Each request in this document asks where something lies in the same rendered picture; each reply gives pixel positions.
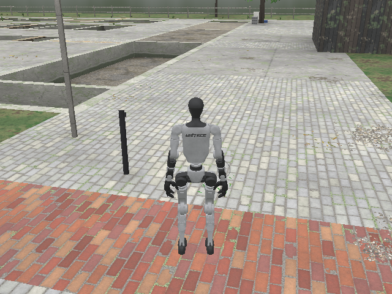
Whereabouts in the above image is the robot left shin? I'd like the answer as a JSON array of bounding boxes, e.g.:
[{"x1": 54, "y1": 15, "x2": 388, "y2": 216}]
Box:
[{"x1": 178, "y1": 204, "x2": 186, "y2": 246}]

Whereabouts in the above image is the robot right forearm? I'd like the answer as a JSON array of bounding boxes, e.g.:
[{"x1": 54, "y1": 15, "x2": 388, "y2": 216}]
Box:
[{"x1": 216, "y1": 150, "x2": 227, "y2": 181}]

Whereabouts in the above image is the left robot upper arm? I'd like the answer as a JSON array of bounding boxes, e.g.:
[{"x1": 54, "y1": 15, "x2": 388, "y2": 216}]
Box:
[{"x1": 170, "y1": 124, "x2": 183, "y2": 159}]

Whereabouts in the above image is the left robot hand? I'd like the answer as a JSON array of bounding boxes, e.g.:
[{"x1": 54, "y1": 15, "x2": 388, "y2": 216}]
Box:
[{"x1": 164, "y1": 180, "x2": 179, "y2": 198}]

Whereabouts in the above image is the robot left forearm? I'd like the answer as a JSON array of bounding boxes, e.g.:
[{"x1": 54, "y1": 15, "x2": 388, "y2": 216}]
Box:
[{"x1": 165, "y1": 150, "x2": 176, "y2": 181}]

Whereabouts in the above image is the right robot upper arm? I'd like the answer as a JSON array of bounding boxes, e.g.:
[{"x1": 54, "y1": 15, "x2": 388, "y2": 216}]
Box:
[{"x1": 209, "y1": 124, "x2": 222, "y2": 159}]

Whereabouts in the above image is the humanoid robot torso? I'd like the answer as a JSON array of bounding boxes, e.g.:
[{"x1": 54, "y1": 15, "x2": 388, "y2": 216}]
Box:
[{"x1": 182, "y1": 122, "x2": 210, "y2": 183}]

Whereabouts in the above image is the right robot hand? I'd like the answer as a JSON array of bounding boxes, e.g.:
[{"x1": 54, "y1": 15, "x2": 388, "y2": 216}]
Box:
[{"x1": 213, "y1": 180, "x2": 228, "y2": 198}]

